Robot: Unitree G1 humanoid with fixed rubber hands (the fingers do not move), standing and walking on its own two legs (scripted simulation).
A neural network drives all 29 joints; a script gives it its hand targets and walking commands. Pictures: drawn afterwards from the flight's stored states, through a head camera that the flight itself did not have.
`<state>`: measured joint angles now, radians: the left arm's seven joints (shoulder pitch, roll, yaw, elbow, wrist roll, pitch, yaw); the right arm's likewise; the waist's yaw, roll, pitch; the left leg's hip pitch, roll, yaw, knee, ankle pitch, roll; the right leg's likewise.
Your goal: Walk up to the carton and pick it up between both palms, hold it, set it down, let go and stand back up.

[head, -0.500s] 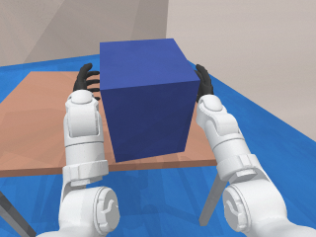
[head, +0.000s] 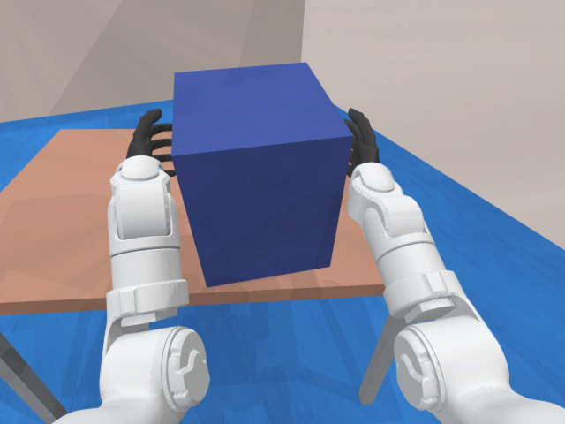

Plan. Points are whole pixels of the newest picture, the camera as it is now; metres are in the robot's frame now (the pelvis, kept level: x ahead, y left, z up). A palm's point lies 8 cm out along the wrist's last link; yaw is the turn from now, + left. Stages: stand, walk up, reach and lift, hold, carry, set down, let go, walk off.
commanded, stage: hold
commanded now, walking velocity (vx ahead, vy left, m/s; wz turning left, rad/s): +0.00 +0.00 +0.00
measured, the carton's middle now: (256, 175) +0.44 +0.02 +0.19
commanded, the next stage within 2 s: none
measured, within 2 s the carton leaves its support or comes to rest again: neither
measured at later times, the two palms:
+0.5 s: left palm (140, 168) +0.37 +0.17 +0.25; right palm (360, 165) +0.37 -0.12 +0.24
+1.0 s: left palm (138, 167) +0.37 +0.17 +0.25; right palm (359, 162) +0.37 -0.12 +0.24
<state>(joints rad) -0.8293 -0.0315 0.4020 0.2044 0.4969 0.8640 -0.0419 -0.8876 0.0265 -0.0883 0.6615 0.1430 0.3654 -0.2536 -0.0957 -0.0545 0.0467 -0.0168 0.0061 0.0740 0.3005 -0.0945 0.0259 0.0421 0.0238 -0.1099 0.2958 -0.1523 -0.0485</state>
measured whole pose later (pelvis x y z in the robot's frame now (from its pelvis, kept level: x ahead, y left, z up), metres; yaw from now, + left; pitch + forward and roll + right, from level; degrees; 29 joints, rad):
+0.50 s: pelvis +0.00 +0.01 +0.00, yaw +0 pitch -11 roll +0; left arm -0.79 -0.05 0.38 0.15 0.49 0.88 -0.02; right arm -0.87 0.01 -0.06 0.63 0.18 0.37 -0.26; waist -0.11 -0.05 0.04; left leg -0.02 0.00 0.07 0.31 -0.11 0.03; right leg 0.05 0.02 -0.11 0.29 -0.15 -0.04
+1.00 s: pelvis +0.00 +0.00 +0.00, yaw +1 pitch -11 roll +0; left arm -0.82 -0.03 0.40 0.20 0.50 0.87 -0.04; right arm -0.90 0.04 -0.09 0.65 0.15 0.38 -0.27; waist -0.10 -0.06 0.03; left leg -0.02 0.00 0.06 0.30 -0.10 0.03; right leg 0.04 0.02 -0.11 0.30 -0.16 -0.05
